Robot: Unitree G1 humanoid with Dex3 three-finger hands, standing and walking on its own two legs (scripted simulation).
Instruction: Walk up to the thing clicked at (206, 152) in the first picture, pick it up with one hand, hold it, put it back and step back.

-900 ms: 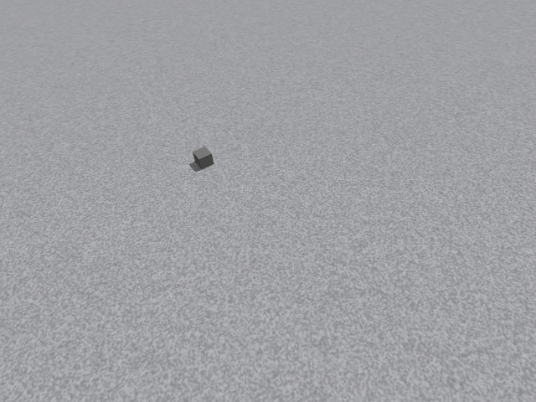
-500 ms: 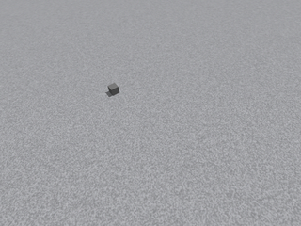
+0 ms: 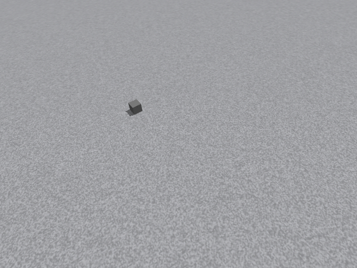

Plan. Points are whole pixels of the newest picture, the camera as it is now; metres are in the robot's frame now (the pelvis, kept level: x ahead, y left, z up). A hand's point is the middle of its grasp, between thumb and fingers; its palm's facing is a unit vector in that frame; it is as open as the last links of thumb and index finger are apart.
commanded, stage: stand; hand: left
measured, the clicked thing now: (135, 106) +1.42 +0.43 -0.74
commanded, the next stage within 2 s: walk up in 0.22 s
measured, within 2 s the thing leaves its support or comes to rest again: neither
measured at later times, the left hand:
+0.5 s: hand out of the picture +0.05 +0.33 -0.16, palm faces +0.09 -0.92 -0.38, open 7.4 cm
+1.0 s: hand (74, 191) +0.36 +0.36 -0.14, palm faces +0.03 -0.92 -0.39, open 7.4 cm
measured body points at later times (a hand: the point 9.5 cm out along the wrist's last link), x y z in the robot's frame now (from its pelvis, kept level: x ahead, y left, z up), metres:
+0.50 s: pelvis +0.05 +0.04 -0.01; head +0.05 +0.05 +0.44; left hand +0.05 +0.38 -0.13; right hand +0.15 -0.29 -0.11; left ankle +0.11 +0.19 -0.73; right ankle +0.00 -0.11 -0.75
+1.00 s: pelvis +0.27 +0.07 -0.03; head +0.28 +0.05 +0.42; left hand +0.36 +0.40 -0.11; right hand +0.30 -0.25 -0.16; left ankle +0.13 +0.20 -0.75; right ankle +0.40 -0.04 -0.75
